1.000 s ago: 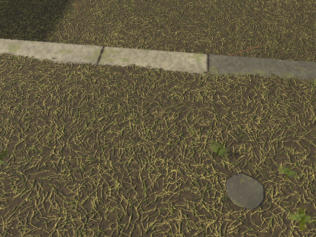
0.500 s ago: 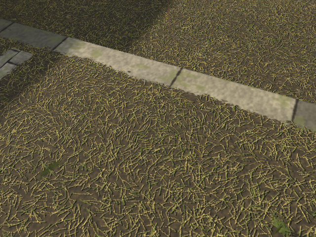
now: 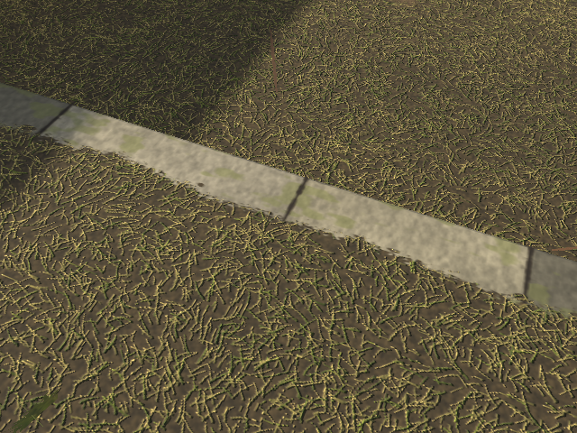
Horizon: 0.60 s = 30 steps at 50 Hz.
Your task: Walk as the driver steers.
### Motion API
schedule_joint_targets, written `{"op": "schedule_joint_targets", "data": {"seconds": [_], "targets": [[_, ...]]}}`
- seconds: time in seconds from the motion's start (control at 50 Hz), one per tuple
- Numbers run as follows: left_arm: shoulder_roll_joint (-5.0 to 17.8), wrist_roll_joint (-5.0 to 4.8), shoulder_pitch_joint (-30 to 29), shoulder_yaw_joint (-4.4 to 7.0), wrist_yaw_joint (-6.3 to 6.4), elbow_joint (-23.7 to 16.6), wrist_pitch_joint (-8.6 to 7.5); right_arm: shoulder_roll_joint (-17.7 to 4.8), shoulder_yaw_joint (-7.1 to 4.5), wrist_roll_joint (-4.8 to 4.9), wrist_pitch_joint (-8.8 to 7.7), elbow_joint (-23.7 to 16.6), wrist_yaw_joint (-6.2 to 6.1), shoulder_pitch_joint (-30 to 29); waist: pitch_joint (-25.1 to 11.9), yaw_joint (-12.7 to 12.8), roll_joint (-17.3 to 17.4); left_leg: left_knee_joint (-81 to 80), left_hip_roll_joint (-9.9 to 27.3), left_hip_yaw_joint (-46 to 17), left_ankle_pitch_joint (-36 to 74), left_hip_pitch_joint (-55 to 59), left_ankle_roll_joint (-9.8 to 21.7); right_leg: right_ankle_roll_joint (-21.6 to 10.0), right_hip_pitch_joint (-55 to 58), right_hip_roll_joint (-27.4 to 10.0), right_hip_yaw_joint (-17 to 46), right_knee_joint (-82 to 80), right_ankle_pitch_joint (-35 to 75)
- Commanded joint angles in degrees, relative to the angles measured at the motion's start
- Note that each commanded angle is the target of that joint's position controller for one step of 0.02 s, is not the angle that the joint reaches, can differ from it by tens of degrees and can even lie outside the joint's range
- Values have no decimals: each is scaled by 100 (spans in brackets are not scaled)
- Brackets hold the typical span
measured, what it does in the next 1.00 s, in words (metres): walks ahead: right foot, then left foot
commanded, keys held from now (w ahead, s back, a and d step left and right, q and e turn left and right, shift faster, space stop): w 0.64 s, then w+e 0.14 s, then e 0.22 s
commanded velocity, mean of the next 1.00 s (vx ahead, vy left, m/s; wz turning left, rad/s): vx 0.46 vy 0.00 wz -0.10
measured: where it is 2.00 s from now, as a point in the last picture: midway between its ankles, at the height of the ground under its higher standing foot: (310, 379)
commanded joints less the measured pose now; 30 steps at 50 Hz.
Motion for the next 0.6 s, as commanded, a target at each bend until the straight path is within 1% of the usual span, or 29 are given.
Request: {"op": "schedule_joint_targets", "data": {"seconds": [0.02,0.06,0.12,0.14,0.18,0.22,0.24,0.26,0.28,0.3,0.32,0.34,0.36,0.38,0.4,0.42,0.44,0.46,0.5,0.54,0.6], "targets": [[126,14,-120,18,-20,-342,-44,-795,-173,25,-88,-295,-90,-225,202,161,630,-855,1446,-896,1414,-20,931,28,-162,-59,60,-887,917],[60,-10,-536,-17,-74,-451,-81,-890,-184,51,-57,-198,-125,-59,289,-1,627,-872,1421,-769,1218,75,842,-8,-28,56,-35,-1565,1326],[75,-61,-1080,-38,-170,-649,-122,-1001,-201,96,-6,-4,-145,258,429,-214,613,-766,1574,-793,944,440,817,-60,4,185,-113,-2149,1350],[92,-72,-1216,-39,-204,-721,-135,-1010,-204,104,20,60,-151,338,473,-247,617,-685,1654,-822,939,621,799,-103,-40,212,-107,-2287,1238],[151,-80,-1356,-32,-272,-838,-166,-1047,-220,122,72,156,-172,393,505,-227,663,-470,1808,-886,1084,953,724,-235,-37,265,-98,-2520,873],[256,-71,-1201,-1,-310,-844,-193,-1112,-244,129,123,208,-192,342,387,-87,751,-175,1875,-910,1606,1159,614,-384,365,385,-195,-2699,455],[353,-59,-894,49,-302,-779,-204,-1163,-253,128,149,208,-198,241,197,114,804,195,1801,-827,2403,1173,536,-484,902,544,-345,-2807,324],[530,-35,-193,160,-265,-569,-203,-1123,-231,114,181,200,-205,161,-235,482,736,1038,1531,-602,3268,1050,410,-630,1897,749,-530,-2948,381],[871,-1,820,290,-203,-329,-196,-930,-143,44,179,113,-219,160,-1007,867,479,2417,1229,-347,2818,237,212,-907,3544,288,-73,-2715,701],[1485,106,1472,435,-171,-246,-166,-295,60,21,68,-20,-177,810,-1921,769,-869,4786,335,-35,470,-2170,-244,-1803,5935,-1217,2450,-2922,31],[1107,21,1664,332,-187,-180,-138,-418,54,58,-68,82,-138,771,-2330,848,-1204,5678,76,-840,-2263,-3058,-252,-2027,6264,-1571,4045,-3808,-557],[814,-15,1262,224,-180,-223,-134,-921,-90,213,-133,-37,-102,269,-1416,816,-734,6067,432,-944,-2014,-3591,-176,-1709,5589,-1388,3308,-3903,-866],[668,-25,829,173,-170,-303,-118,-915,-83,228,-149,-146,-108,-153,-824,668,-306,5859,740,-746,-1481,-3568,-133,-1516,4716,-1165,2509,-3995,-596],[513,2,483,125,-191,-325,-114,-834,-88,143,-123,-184,-134,-380,-380,495,-10,5465,931,-637,-1089,-3363,-158,-1424,3898,-909,1958,-4198,-155],[367,49,279,80,-210,-351,-144,-781,-122,88,-53,-157,-159,-321,-210,290,-99,5141,1105,-672,-800,-2997,-172,-1332,3358,-692,1565,-4400,146],[350,64,194,82,-227,-335,-174,-663,-112,84,26,-103,-167,-173,-180,167,-215,5002,1145,-658,-625,-2686,-211,-1338,3026,-586,1355,-4586,280],[371,52,202,96,-234,-294,-217,-548,-98,75,90,-55,-177,-72,-172,105,-214,4906,1149,-612,-518,-2556,-258,-1397,2854,-536,1173,-4714,513],[422,44,240,113,-226,-238,-246,-512,-99,63,131,-59,-191,-85,-115,65,-175,4764,1160,-597,-367,-2590,-304,-1441,2772,-512,995,-4811,718],[533,45,391,150,-172,-117,-255,-494,-104,28,152,-178,-218,-450,52,107,-58,4261,1204,-601,90,-2937,-398,-1476,2827,-511,776,-4946,991],[577,24,576,162,-112,-6,-215,-446,-94,6,126,-277,-207,-844,138,219,-14,3589,1200,-581,683,-3148,-442,-1398,3019,-456,572,-4997,1074],[658,-15,784,176,-54,120,-164,-333,-51,30,68,-398,-146,-1408,263,421,-33,2553,1061,-454,1392,-3016,-432,-1244,3151,-346,285,-5038,938]]}}
Velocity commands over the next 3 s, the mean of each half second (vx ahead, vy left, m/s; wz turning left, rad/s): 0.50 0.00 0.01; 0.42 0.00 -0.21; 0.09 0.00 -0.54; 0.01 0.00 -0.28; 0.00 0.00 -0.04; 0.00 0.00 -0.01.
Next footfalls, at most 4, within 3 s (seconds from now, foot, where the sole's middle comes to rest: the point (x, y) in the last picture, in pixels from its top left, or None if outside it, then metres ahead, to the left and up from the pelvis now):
0.28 right None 0.32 -0.16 -0.78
0.82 left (242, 393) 0.61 0.09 -0.78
1.34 right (359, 395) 0.60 -0.19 -0.78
1.74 left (279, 338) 0.75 0.00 -0.78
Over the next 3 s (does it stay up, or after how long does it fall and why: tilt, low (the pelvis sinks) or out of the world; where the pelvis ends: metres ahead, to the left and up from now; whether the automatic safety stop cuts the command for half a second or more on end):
stays up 0.67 -0.05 -0.01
